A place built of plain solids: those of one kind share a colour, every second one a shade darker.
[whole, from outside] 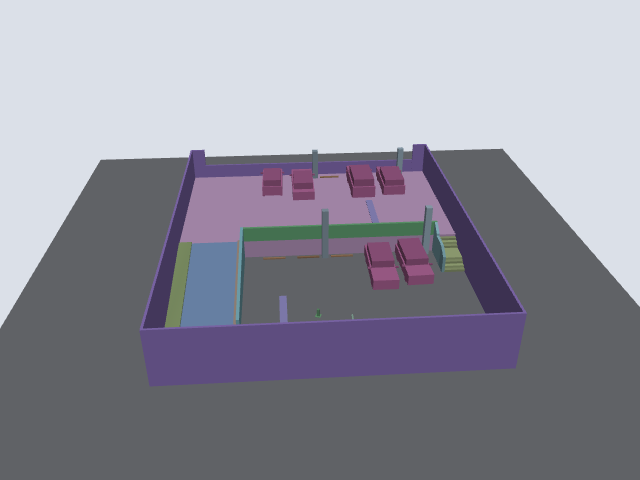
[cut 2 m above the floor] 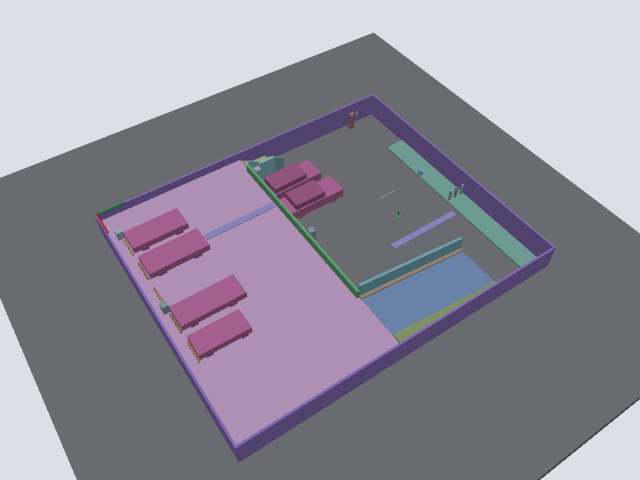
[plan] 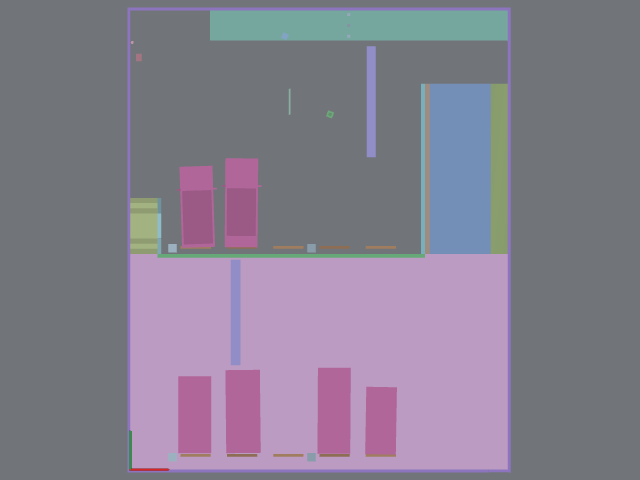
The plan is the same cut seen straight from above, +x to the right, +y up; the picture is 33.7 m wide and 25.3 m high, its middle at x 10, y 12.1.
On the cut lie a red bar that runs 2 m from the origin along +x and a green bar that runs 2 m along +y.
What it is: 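An open-sided split-level car park deck of the 2000s; 19.9 x 24.2 m, two half-decks side by side, the upper one 1.32 m above the lower, 2.46 m to the soffit over the upper one; a stair core of 8 risers of 0.165 m and treads of 0.28 m with a mid landing; a car ramp of 1 in 6.8; drive aisles of 6.46 and 6.16 m, bays of 2.44 x 4.8 m, a walkway of 1.58 m with a kerb of about 0.12 m, a stair door of 0.92 x 2.1 m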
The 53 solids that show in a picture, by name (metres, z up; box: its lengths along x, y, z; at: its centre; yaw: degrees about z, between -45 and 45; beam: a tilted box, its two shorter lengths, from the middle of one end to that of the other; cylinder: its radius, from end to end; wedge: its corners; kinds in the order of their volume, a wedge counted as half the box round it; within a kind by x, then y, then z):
{
 "upper_deck_1": {"box": [19.9, 11.36, 1.37], "at": [9.95, 5.68, 0.64]},
 "wall_1": {"box": [0.15, 24.5, 3.86], "at": [-0.07, 12.1, 1.88]},
 "wall_2": {"box": [1.15, 0.15, 3.86], "at": [0.42, -0.07, 1.88]},
 "wall_3": {"box": [17.9, 0.15, 2.47], "at": [9.95, -0.07, 1.19]},
 "wall_4": {"box": [20.2, 0.15, 3.86], "at": [9.95, 24.27, 1.88]},
 "wall_5": {"box": [1.15, 0.15, 3.86], "at": [19.48, -0.07, 1.88]},
 "wall_6": {"box": [0.15, 24.5, 3.86], "at": [19.98, 12.1, 1.88]},
 "car_1": {"box": [1.75, 4.06, 0.75], "at": [3.4, 2.89, 1.88], "yaw": 0.1},
 "car_2": {"box": [1.55, 2.73, 0.51], "at": [3.4, 3.44, 2.51], "yaw": 0.1},
 "car_3": {"box": [1.74, 4.28, 0.74], "at": [3.53, 13.85, 0.55], "yaw": 1.8},
 "car_4": {"box": [1.54, 2.82, 0.5], "at": [3.55, 13.3, 1.17], "yaw": 1.8},
 "car_5": {"box": [1.53, 2.51, 0.51], "at": [5.86, 13.57, 1.17], "yaw": -0.5},
 "car_6": {"box": [1.73, 4.69, 0.73], "at": [5.86, 14.06, 0.55], "yaw": -0.5},
 "car_7": {"box": [1.82, 4.38, 0.92], "at": [5.94, 3.06, 1.96], "yaw": 0.6},
 "car_8": {"box": [1.62, 2.94, 0.61], "at": [5.94, 3.65, 2.73], "yaw": 0.6},
 "car_9": {"box": [1.73, 4.54, 0.71], "at": [10.74, 3.1, 1.86], "yaw": -0.3},
 "car_10": {"box": [1.53, 2.48, 0.54], "at": [10.75, 3.6, 2.48], "yaw": -0.3},
 "car_11": {"box": [1.62, 3.55, 0.78], "at": [13.22, 2.58, 1.89], "yaw": -1.0},
 "car_12": {"box": [1.42, 2.43, 0.52], "at": [13.23, 3.03, 2.54], "yaw": -1.0},
 "car_ramp_1": {"wedge": [[15.53, 11.36, -0.05], [15.53, 11.36, 1.32], [15.53, 20.33, -0.05], [15.53, 20.33, 0.0], [19.9, 11.36, -0.05], [19.9, 11.36, 1.32], [19.9, 20.33, -0.05], [19.9, 20.33, 0.0]]},
 "stair_step_1": {"box": [1.43, 0.33, 1.21], "at": [0.71, 11.47, 0.55]},
 "stair_step_2": {"box": [1.43, 0.6, 1.04], "at": [0.71, 11.61, 0.47]},
 "stair_step_3": {"box": [1.43, 0.88, 0.88], "at": [0.71, 11.75, 0.39]},
 "stair_step_4": {"box": [1.43, 2.19, 0.71], "at": [0.71, 12.4, 0.31]},
 "stair_step_5": {"box": [1.43, 2.46, 0.55], "at": [0.71, 12.54, 0.22]},
 "stair_step_6": {"box": [1.43, 2.73, 0.38], "at": [0.71, 12.68, 0.14]},
 "stair_step_7": {"box": [1.43, 3.01, 0.22], "at": [0.71, 12.81, 0.06]},
 "ramp_footway_1": {"wedge": [[19.0, 11.36, -0.05], [19.0, 11.36, 1.44], [19.0, 20.33, -0.05], [19.0, 20.33, 0.12], [19.9, 11.36, -0.05], [19.9, 11.36, 1.44], [19.9, 20.33, -0.05], [19.9, 20.33, 0.12]]},
 "walkway_1": {"box": [15.7, 1.58, 0.17], "at": [12.05, 23.41, 0.04]},
 "split_parapet_1": {"box": [14.1, 0.2, 1.1], "at": [8.48, 11.26, 1.82]},
 "column_1": {"box": [0.45, 0.45, 2.51], "at": [2.23, 0.65, 2.53]},
 "column_2": {"box": [0.45, 0.45, 3.83], "at": [2.23, 11.66, 1.87]},
 "column_3": {"box": [0.45, 0.45, 2.51], "at": [9.55, 0.65, 2.53]},
 "column_4": {"box": [0.45, 0.45, 3.83], "at": [9.55, 11.66, 1.87]},
 "ramp_guard_1": {"wedge": [[15.33, 11.36, -0.05], [15.33, 11.36, 2.49], [15.33, 20.33, -0.05], [15.33, 20.33, 1.17], [15.53, 11.36, -0.05], [15.53, 11.36, 2.49], [15.53, 20.33, -0.05], [15.53, 20.33, 1.17]]},
 "ramp_kerb_1": {"wedge": [[15.53, 11.36, -0.05], [15.53, 11.36, 1.44], [15.53, 20.33, -0.05], [15.53, 20.33, 0.12], [15.78, 11.36, -0.05], [15.78, 11.36, 1.44], [15.78, 20.33, -0.05], [15.78, 20.33, 0.12]]},
 "stair_guard_1": {"wedge": [[1.43, 11.36, -0.05], [1.43, 11.36, 2.37], [1.43, 12.19, -0.05], [1.43, 12.19, 1.88], [1.63, 11.36, -0.05], [1.63, 11.36, 2.37], [1.63, 12.19, -0.05], [1.63, 12.19, 1.88]]},
 "stair_guard_2": {"wedge": [[1.43, 13.49, -0.05], [1.43, 13.49, 1.71], [1.43, 14.32, -0.05], [1.43, 14.32, 1.22], [1.63, 13.49, -0.05], [1.63, 13.49, 1.71], [1.63, 14.32, -0.05], [1.63, 14.32, 1.22]]},
 "stair_guard_3": {"box": [0.2, 1.31, 1.76], "at": [1.53, 12.84, 0.83]},
 "hump_1": {"box": [0.52, 5.56, 0.11], "at": [5.55, 8.28, 1.33]},
 "hump_2": {"box": [0.48, 5.86, 0.11], "at": [12.7, 19.39, 0.01]},
 "wheelstop_1": {"box": [1.6, 0.15, 0.15], "at": [3.45, 0.75, 1.35]},
 "wheelstop_2": {"box": [1.6, 0.15, 0.15], "at": [3.45, 11.71, 0.03]},
 "wheelstop_3": {"box": [1.6, 0.15, 0.15], "at": [5.89, 0.75, 1.35]},
 "wheelstop_4": {"box": [1.6, 0.15, 0.15], "at": [5.89, 11.71, 0.03]},
 "wheelstop_5": {"box": [1.6, 0.15, 0.15], "at": [8.33, 0.75, 1.35]},
 "wheelstop_6": {"box": [1.6, 0.15, 0.15], "at": [8.33, 11.71, 0.03]},
 "wheelstop_7": {"box": [1.6, 0.15, 0.15], "at": [10.77, 0.75, 1.35]},
 "wheelstop_8": {"box": [1.6, 0.15, 0.15], "at": [10.77, 11.71, 0.03]},
 "wheelstop_9": {"box": [1.6, 0.15, 0.15], "at": [13.21, 0.75, 1.35]},
 "wheelstop_10": {"box": [1.6, 0.15, 0.15], "at": [13.21, 11.71, 0.03]},
 "pay_station_1": {"box": [0.3, 0.4, 1.5], "at": [0.45, 21.72, 0.7]},
 "cable_cover_1": {"box": [0.11, 1.38, 0.07], "at": [8.4, 19.39, -0.02]}
}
